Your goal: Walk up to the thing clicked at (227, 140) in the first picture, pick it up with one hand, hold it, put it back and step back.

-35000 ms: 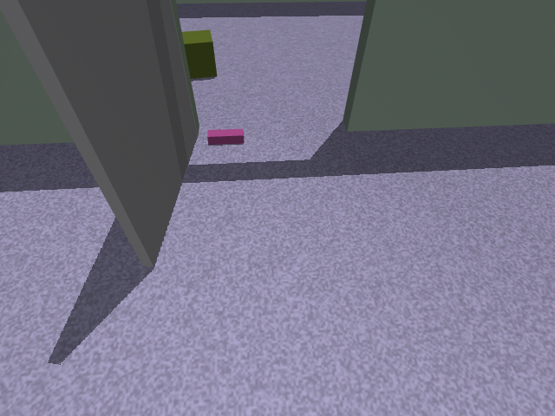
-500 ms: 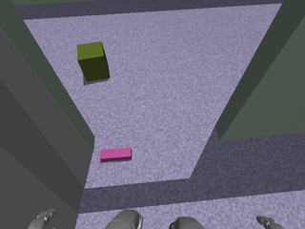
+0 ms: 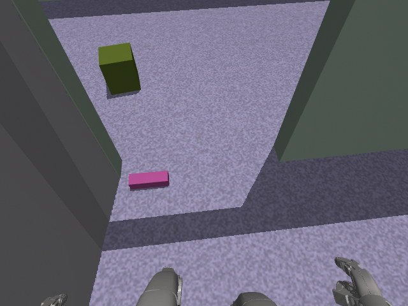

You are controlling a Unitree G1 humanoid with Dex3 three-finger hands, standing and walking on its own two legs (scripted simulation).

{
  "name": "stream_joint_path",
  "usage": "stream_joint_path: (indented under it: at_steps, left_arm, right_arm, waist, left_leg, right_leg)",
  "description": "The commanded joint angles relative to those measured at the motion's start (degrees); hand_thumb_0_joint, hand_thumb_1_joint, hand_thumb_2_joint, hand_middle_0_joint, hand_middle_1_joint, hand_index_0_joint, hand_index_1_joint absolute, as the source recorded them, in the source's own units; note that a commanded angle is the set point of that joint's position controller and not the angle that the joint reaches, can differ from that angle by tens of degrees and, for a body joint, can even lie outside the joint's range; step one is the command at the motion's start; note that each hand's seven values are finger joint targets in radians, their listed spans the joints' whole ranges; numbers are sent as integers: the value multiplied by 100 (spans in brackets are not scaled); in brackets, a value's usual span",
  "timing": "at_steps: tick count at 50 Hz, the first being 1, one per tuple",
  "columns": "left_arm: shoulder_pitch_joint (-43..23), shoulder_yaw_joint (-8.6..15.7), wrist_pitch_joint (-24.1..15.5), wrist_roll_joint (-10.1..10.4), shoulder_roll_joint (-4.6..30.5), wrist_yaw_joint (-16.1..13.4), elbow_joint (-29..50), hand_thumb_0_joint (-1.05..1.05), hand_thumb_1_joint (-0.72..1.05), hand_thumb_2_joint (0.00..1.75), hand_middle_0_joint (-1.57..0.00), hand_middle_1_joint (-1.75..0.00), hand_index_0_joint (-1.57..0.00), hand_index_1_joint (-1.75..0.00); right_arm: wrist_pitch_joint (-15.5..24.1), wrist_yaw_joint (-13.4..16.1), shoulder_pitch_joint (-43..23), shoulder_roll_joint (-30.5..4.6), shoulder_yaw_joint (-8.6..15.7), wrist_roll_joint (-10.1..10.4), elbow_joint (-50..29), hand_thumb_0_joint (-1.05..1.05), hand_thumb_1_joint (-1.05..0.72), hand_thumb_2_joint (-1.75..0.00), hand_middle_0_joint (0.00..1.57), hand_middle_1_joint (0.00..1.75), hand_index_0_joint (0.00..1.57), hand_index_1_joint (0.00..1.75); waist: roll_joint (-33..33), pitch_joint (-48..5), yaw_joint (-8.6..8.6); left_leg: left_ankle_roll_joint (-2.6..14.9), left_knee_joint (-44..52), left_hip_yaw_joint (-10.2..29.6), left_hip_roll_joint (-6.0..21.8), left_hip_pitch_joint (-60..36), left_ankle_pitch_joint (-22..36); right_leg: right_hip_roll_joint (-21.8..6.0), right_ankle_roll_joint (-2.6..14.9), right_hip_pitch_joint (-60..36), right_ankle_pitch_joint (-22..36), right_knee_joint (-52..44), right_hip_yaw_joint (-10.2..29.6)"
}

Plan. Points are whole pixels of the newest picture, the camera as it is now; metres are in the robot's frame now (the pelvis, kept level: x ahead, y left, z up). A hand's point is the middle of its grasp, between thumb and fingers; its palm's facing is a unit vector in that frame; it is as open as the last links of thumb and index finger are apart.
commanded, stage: step back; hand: left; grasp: from above
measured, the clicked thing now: (149, 180) +0.73 +0.30 -0.72
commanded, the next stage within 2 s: stand in 1.82 s
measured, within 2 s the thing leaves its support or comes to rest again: neither
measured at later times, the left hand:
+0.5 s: hand out of the picture -0.07 +0.27 -0.13, palm faces +0.07 -0.92 -0.39, open 7.4 cm
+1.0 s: hand out of the picture -0.27 +0.26 -0.12, palm faces +0.12 -0.89 -0.44, open 7.4 cm
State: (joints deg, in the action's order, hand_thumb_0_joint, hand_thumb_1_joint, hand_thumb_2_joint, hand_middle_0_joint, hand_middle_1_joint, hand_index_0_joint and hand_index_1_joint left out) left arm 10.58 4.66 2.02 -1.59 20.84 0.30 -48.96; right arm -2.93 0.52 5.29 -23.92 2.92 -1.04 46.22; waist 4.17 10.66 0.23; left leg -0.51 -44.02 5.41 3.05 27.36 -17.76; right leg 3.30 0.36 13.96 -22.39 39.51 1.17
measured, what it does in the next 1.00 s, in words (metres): walks backwards: left foot, then right foot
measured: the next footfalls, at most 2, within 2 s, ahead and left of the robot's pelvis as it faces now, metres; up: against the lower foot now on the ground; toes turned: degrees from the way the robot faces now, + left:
left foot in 0.30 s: -0.08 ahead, +0.12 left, +0.00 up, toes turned +2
right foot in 0.62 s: -0.22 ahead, -0.14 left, +0.00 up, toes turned +6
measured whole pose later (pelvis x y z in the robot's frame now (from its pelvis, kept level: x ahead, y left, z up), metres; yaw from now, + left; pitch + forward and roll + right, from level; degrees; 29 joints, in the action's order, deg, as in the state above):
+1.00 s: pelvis -0.31 -0.03 +0.01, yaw +6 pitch -3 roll +2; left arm 12.2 4.3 0.9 -2.3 22.8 0.2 -51.8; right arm -1.8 -1.1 14.4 -22.4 3.7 -2.5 56.6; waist -0.7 5.4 1.8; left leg -0.1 -34.0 1.7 -2.5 11.9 -19.2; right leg -3.7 1.1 20.1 -21.5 41.5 -0.4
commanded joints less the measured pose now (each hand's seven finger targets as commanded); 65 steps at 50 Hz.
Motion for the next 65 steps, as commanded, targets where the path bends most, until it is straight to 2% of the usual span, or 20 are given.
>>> stream_joint_path:
  at_steps: [1,3,9,13,15,17,20,26,30,32,33,34,37,43,47,49,50,57,61,65]
  left_arm:
    - [-469,481,-198,-24,1915,-149,807,0,90,90,-20,-30,-20,-30]
    - [-868,417,-174,-80,1561,-193,829,0,90,90,-20,-30,-20,-30]
    - [-143,381,-115,-106,1470,-285,804,0,90,90,-20,-30,-20,-30]
    - [-237,309,7,35,1496,-233,834,0,90,90,-20,-30,-20,-30]
    - [-119,176,52,73,1193,-195,894,0,90,90,-20,-30,-20,-30]
    - [-778,325,53,32,1359,-307,920,0,90,90,-20,-30,-20,-30]
    - [-158,300,83,159,1276,-265,526,0,90,90,-20,-30,-20,-30]
    - [-113,234,-44,49,1146,-174,477,0,90,90,-20,-30,-20,-30]
    - [605,214,-136,12,1110,-159,24,0,90,90,-20,-30,-20,-30]
    - [589,440,-204,-137,1872,-157,63,0,90,90,-20,-30,-20,-30]
    - [178,556,-179,-142,2494,-165,275,0,90,90,-20,-30,-20,-30]
    - [-100,513,-222,-85,2308,-195,400,0,90,90,-20,-30,-20,-30]
    - [-662,342,-265,-116,1560,-250,431,0,90,90,-20,-30,-20,-30]
    - [134,447,-315,-175,1713,-158,240,0,90,90,-20,-30,-20,-30]
    - [-60,277,-209,-105,1565,-74,197,0,90,90,-20,-30,-20,-30]
    - [-227,76,-230,27,951,-37,257,0,90,90,-20,-30,-20,-30]
    - [-622,256,-257,-24,1498,-64,194,0,90,90,-20,-30,-20,-30]
    - [236,196,-423,26,1103,43,-398,0,90,90,-20,-30,-20,-30]
    - [99,394,-561,-83,1991,-58,-336,0,90,90,-20,-30,-20,-30]
    - [-301,297,-569,-68,1696,-81,-269,0,90,90,-20,-30,-20,-30]
  right_arm:
    - [38,151,169,-1200,390,108,-342,0,-90,-90,20,30,20,30]
    - [93,137,550,-1033,340,139,-124,0,-90,-90,20,30,20,30]
    - [140,125,456,-898,261,21,-213,0,-90,-90,20,30,20,30]
    - [196,81,1078,-812,311,-25,99,0,-90,-90,20,30,20,30]
    - [203,75,1055,-1401,489,-191,39,0,-90,-90,20,30,20,30]
    - [211,6,564,-1958,575,-160,-120,0,-90,-90,20,30,20,30]
    - [227,109,-4,-1326,349,-158,-191,0,-90,-90,20,30,20,30]
    - [146,82,435,-1214,369,-137,-190,0,-90,-90,20,30,20,30]
    - [-26,39,24,-1346,366,-22,-232,0,-90,-90,20,30,20,30]
    - [4,20,49,-787,208,59,-369,0,-90,-90,20,30,20,30]
    - [-38,129,-194,-895,291,19,-384,0,-90,-90,20,30,20,30]
    - [-69,139,-184,-1115,394,23,-334,0,-90,-90,20,30,20,30]
    - [22,85,436,-978,302,85,25,0,-90,-90,20,30,20,30]
    - [180,-37,151,-959,286,-94,70,0,-90,-90,20,30,20,30]
    - [321,-90,1022,-866,378,-84,653,0,-90,-90,20,30,20,30]
    - [413,-48,906,-1498,474,-199,599,0,-90,-90,20,30,20,30]
    - [440,-68,615,-1742,508,-142,488,0,-90,-90,20,30,20,30]
    - [390,-97,141,-1092,298,-136,492,0,-90,-90,20,30,20,30]
    - [320,-22,492,-897,293,-105,560,0,-90,-90,20,30,20,30]
    - [394,-88,772,-883,311,-95,757,0,-90,-90,20,30,20,30]
  waist:
    - [-1150,-603,-7]
    - [-1088,-642,-229]
    - [-1522,-1102,279]
    - [-1313,-1553,39]
    - [-47,-1464,12]
    - [830,-1087,-295]
    - [107,-1004,200]
    - [560,-1257,-139]
    - [642,-1634,207]
    - [-1288,-1344,230]
    - [-2152,-1015,511]
    - [-1539,-650,296]
    - [-910,-843,-125]
    - [-1505,-851,481]
    - [-1143,-898,-19]
    - [854,-862,-179]
    - [337,-367,-260]
    - [508,-742,184]
    - [-998,-454,214]
    - [-1116,-559,15]
  left_leg:
    - [22,-2806,813,-803,-16,-1315]
    - [3,-2754,466,-997,20,-891]
    - [-72,-767,11,-599,65,-1335]
    - [101,1898,-673,-588,-1220,115]
    - [664,2241,1375,839,-2032,1085]
    - [1905,2626,2719,2042,-624,1871]
    - [1342,2060,980,1178,-824,2372]
    - [1503,1683,861,1162,-2020,2433]
    - [984,1146,460,876,-1470,1688]
    - [247,-178,54,-402,639,-589]
    - [11,-1644,264,-750,272,-1794]
    - [-29,-2431,914,-580,57,-1666]
    - [-58,-2654,497,-914,46,-767]
    - [-111,-114,-26,-422,93,-1369]
    - [203,2298,-574,-516,-2193,-333]
    - [977,3339,2717,1370,-2188,-3107]
    - [1485,3503,3007,1786,-877,-3543]
    - [669,2245,492,560,-495,-1672]
    - [115,-723,114,-285,64,-1550]
    - [124,-295,-95,-6,-461,-940]
  right_leg:
    - [-2398,1522,1282,1227,-2101,2524]
    - [-1695,1097,913,1942,-1551,1281]
    - [-1853,1155,-795,2689,-1209,1291]
    - [-1554,831,-750,2976,-324,900]
    - [-795,224,1060,972,569,459]
    - [73,24,1010,-1649,2760,790]
    - [232,98,1242,-809,3559,924]
    - [-95,-216,1031,-841,1265,257]
    - [-112,37,-414,618,-1519,-272]
    - [-1538,616,-965,543,-1872,2159]
    - [-2877,1675,778,422,-2425,3489]
    - [-2932,1725,1456,338,-2493,3405]
    - [-1681,1039,689,1318,-1510,1251]
    - [-1822,1034,-434,-1845,-1956,1780]
    - [-1381,632,835,-1434,-1413,892]
    - [-275,0,2247,-987,466,-234]
    - [-600,4,1705,-983,1038,287]
    - [-170,75,-660,317,-1167,-326]
    - [-2431,1254,102,-2772,-2874,3288]
    - [-1917,1010,463,-1571,-2512,2025]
